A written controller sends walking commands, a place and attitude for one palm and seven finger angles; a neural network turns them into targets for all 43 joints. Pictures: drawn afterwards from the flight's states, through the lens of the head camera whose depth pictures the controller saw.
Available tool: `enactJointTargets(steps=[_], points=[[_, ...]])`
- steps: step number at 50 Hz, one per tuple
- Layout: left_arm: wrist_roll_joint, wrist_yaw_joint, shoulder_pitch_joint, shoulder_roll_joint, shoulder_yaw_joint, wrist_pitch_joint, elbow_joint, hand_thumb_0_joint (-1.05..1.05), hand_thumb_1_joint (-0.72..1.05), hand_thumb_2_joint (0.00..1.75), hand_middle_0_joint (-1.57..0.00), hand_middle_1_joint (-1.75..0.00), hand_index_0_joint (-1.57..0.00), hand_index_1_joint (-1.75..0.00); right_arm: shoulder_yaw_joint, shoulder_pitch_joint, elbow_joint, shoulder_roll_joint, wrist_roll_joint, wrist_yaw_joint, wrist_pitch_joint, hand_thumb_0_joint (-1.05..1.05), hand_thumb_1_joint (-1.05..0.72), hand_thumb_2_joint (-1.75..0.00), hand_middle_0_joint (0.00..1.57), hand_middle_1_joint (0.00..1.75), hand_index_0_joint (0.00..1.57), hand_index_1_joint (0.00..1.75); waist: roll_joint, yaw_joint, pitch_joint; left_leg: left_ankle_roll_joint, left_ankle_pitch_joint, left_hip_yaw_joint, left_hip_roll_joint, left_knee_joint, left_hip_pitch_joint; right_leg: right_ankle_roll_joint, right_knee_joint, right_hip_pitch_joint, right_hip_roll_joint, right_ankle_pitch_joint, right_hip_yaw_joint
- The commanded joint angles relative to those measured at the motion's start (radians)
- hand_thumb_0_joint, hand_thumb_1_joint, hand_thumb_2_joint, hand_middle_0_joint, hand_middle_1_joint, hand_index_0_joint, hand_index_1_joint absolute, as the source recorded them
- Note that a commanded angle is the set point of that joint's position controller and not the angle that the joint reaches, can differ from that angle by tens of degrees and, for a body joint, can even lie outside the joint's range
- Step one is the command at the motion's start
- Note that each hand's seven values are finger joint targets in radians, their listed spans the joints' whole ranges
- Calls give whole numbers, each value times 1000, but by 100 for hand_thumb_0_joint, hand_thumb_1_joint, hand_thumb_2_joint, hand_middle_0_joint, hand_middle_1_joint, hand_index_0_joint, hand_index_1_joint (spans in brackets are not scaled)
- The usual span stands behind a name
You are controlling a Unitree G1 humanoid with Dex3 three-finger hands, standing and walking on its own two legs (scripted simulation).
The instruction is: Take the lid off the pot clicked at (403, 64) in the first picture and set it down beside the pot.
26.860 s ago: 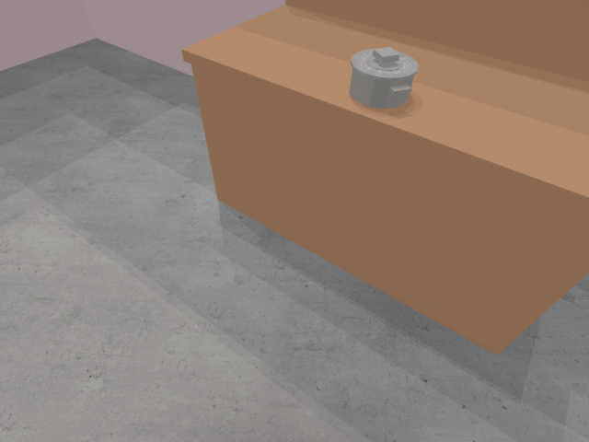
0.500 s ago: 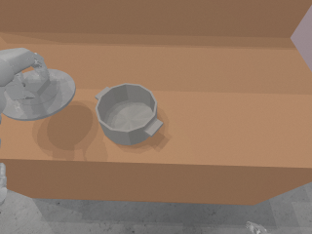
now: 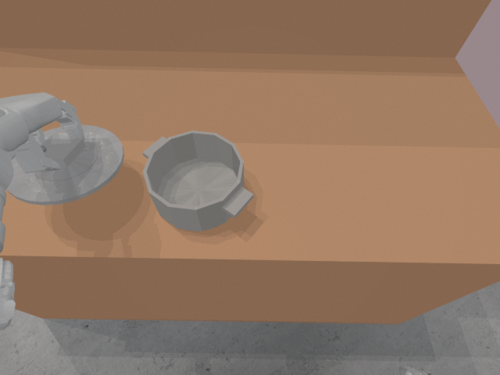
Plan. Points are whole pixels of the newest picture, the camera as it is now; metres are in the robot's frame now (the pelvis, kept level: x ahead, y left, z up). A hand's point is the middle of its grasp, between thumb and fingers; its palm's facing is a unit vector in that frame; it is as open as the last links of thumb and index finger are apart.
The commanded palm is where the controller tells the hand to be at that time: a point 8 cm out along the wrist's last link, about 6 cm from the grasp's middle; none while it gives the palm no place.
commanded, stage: lower the lid onto the table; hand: left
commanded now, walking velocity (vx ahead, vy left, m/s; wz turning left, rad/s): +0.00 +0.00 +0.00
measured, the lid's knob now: (60, 149) +0.45 +0.32 +0.09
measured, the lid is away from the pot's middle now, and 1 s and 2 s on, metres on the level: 0.21 0.24 0.24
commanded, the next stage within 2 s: open the fingers wide in 1.46 s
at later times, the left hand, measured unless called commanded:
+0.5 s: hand (44, 160) +0.43 +0.33 +0.08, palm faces -0.47 -0.14 -0.87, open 8.7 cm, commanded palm +0.45 +0.35 +0.15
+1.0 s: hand (50, 171) +0.43 +0.35 +0.05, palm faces -0.52 -0.13 -0.84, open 8.7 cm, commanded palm +0.46 +0.35 +0.12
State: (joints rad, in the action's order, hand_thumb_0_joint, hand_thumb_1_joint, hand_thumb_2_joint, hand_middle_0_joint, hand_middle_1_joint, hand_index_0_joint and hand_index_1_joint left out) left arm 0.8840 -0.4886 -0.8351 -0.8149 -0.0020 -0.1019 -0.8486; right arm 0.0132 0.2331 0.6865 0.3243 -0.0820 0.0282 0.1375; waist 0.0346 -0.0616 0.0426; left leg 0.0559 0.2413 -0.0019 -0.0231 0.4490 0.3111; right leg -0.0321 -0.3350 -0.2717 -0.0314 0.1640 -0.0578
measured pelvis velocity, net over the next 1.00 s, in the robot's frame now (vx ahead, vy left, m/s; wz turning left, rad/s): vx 0.00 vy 0.02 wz -0.03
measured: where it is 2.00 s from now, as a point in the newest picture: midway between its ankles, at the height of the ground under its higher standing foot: outside the picture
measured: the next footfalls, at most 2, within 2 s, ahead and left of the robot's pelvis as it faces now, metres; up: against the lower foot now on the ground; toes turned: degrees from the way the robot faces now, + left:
none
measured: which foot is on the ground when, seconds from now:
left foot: down 0.00-1.00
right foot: down 0.00-1.00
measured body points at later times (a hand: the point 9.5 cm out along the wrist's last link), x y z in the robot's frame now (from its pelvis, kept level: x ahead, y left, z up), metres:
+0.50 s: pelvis +0.00 +0.00 +0.00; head +0.08 +0.01 +0.44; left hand +0.45 +0.34 +0.13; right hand +0.05 -0.29 -0.12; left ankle -0.01 +0.08 -0.74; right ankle +0.00 -0.15 -0.74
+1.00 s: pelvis +0.00 +0.02 -0.01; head +0.09 +0.03 +0.43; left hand +0.45 +0.35 +0.09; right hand +0.03 -0.27 -0.12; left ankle -0.01 +0.08 -0.74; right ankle +0.00 -0.15 -0.74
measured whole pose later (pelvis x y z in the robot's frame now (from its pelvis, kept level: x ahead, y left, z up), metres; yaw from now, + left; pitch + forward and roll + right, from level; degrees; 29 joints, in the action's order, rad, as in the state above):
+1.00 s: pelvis +0.00 +0.02 -0.01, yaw -2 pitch +11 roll -3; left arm 0.95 -0.40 -0.85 -0.85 -0.04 -0.23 -1.07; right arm 0.01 0.29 0.71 0.31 -0.08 0.06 0.13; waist 0.01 -0.10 0.01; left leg 0.08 0.30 0.03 -0.02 0.57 0.46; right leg -0.04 -0.44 -0.42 -0.03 0.20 -0.03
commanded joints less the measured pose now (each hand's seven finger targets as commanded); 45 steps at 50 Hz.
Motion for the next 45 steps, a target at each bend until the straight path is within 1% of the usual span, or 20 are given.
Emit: enactJointTargets(steps=[1, 5, 7, 8, 11, 13, 16, 17, 20, 25, 28, 31, 33, 34, 36, 38, 41, 43, 44, 45], points=[[2, 69, -533, -408, -150, -21, 240, 0, 44, 112, -93, -104, -82, -98, -59, 36, -82, 172, -2, 15, -26, 0, -90, -90, 20, 30, 20, 30, 141, -1, -474, 27, -457, -51, 7, 1, -293, 63, -16, 79, 63, -254, -9], [-2, 72, -502, -421, -166, -30, 130, 0, 44, 112, -93, -104, -82, -98, -56, 49, -71, 174, -3, 20, -25, 0, -90, -90, 20, 30, 20, 30, 89, -7, -440, 33, -417, -40, 3, 4, -235, 59, -22, 86, 62, -263, -9], [-1, 72, -523, -410, -153, -39, 176, 0, 44, 112, -93, -104, -82, -98, -61, 39, -80, 176, -3, 21, -27, 0, -90, -90, 20, 30, 20, 30, 101, -3, -466, 37, -450, -38, 6, 11, -252, 60, -26, 85, 56, -288, -2], [5, 80, -522, -439, -178, -42, 186, 0, 44, 112, -93, -104, -82, -98, -65, 53, -71, 178, -1, 20, -23, 0, -90, -90, 20, 30, 20, 30, 109, -4, -485, 36, -466, -41, 7, 19, -269, 58, -32, 88, 59, -291, -1], [11, 80, -517, -396, -136, -50, 140, 0, 44, 112, -93, -104, -82, -98, -61, 55, -63, 173, -3, 24, -24, 0, -90, -90, 20, 30, 20, 30, 110, -14, -450, 37, -438, -33, 8, 20, -251, 57, -30, 59, 62, -274, -4], [9, 82, -491, -409, -150, -53, 78, 0, 44, 112, -93, -104, -82, -98, -61, 64, -56, 178, -4, 25, -21, 0, -90, -90, 20, 30, 20, 30, 88, -16, -426, 38, -421, -31, 6, 25, -219, 57, -34, 57, 61, -271, -2], [11, 87, -502, -468, -190, -62, 87, 0, 44, 112, -93, -104, -82, -98, -60, 67, -60, 181, -6, 30, -16, 0, -90, -90, 20, 30, 20, 30, 69, -12, -461, 43, -401, -22, 0, 28, -196, 56, -47, 91, 59, -293, 1], [14, 87, -517, -448, -170, -70, 124, 0, 44, 112, -93, -104, -82, -98, -63, 57, -67, 182, -4, 30, -19, 0, -90, -90, 20, 30, 20, 30, 111, -10, -484, 42, -455, -25, 5, 32, -225, 58, -49, 73, 56, -307, 5], [27, 99, -491, -488, -206, -81, 93, 0, 44, 112, -93, -104, -82, -98, -64, 76, -58, 182, -2, 33, -19, 0, -90, -90, 20, 30, 20, 30, 118, -10, -490, 41, -467, -31, 7, 48, -234, 56, -57, 54, 64, -287, 0], [17, 96, -487, -429, -162, -94, 99, 0, 44, 112, -93, -104, -82, -98, -67, 83, -54, 180, -2, 32, -17, 0, -90, -90, 20, 30, 20, 30, 156, -21, -467, 37, -483, -36, 13, 56, -256, 57, -55, -8, 67, -251, -9], [14, 96, -461, -446, -180, -100, 65, 0, 44, 112, -93, -104, -82, -98, -69, 97, -46, 186, -2, 33, -14, 0, -90, -90, 20, 30, 20, 30, 115, -22, -469, 38, -478, -35, 16, 70, -241, 55, -65, -14, 69, -250, -7], [15, 94, -498, -427, -148, -100, 39, 0, 44, 112, -93, -104, -82, -98, -68, 104, -41, 186, -6, 39, -16, 0, -90, -90, 20, 30, 20, 30, 108, -36, -449, 40, -424, -30, 17, 67, -220, 54, -65, -41, 71, -222, -10], [21, 105, -521, -466, -178, -111, 94, 0, 44, 112, -93, -104, -82, -98, -70, 110, -40, 191, -2, 40, -12, 0, -90, -90, 20, 30, 20, 30, 158, -28, -503, 34, -486, -41, 18, 78, -263, 57, -73, -44, 72, -228, -8], [25, 108, -533, -437, -151, -115, 95, 0, 44, 112, -93, -104, -82, -98, -68, 113, -42, 186, -2, 41, -15, 0, -90, -90, 20, 30, 20, 30, 168, -34, -510, 29, -503, -44, 22, 79, -280, 58, -76, -64, 76, -216, -12], [24, 113, -525, -456, -174, -128, 97, 0, 44, 112, -93, -104, -82, -98, -70, 119, -35, 188, 0, 44, -21, 0, -90, -90, 20, 30, 20, 30, 192, -30, -511, 25, -524, -50, 28, 87, -296, 59, -77, -81, 76, -207, -13], [22, 121, -510, -485, -207, -135, 78, 0, 44, 112, -93, -104, -82, -98, -70, 126, -32, 191, 3, 45, -19, 0, -90, -90, 20, 30, 20, 30, 168, -28, -515, 26, -535, -53, 27, 93, -279, 58, -83, -74, 75, -221, -13], [25, 124, -485, -404, -144, -130, 33, 0, 44, 112, -93, -104, -82, -98, -69, 128, -33, 182, 0, 45, -23, 0, -90, -90, 20, 30, 20, 30, 176, -39, -467, 21, -516, -53, 29, 93, -271, 58, -85, -128, 77, -187, -19], [38, 132, -494, -427, -160, -132, 29, 0, 44, 112, -93, -104, -82, -98, -71, 135, -28, 190, 1, 43, -18, 0, -90, -90, 20, 30, 20, 30, 174, -34, -463, 13, -522, -62, 31, 93, -267, 62, -88, -138, 79, -175, -19], [40, 133, -485, -400, -135, -128, 11, 0, 44, 112, -93, -104, -82, -98, -69, 139, -33, 185, -1, 43, -19, 0, -90, -90, 20, 30, 20, 30, 156, -39, -461, 14, -502, -60, 30, 95, -261, 60, -90, -146, 79, -162, -19], [42, 136, -466, -421, -154, -128, -13, 0, 44, 112, -93, -104, -82, -98, -69, 146, -34, 188, -1, 44, -21, 0, -90, -90, 20, 30, 20, 30, 125, -34, -460, 19, -475, -56, 26, 94, -239, 60, -92, -135, 80, -166, -16]])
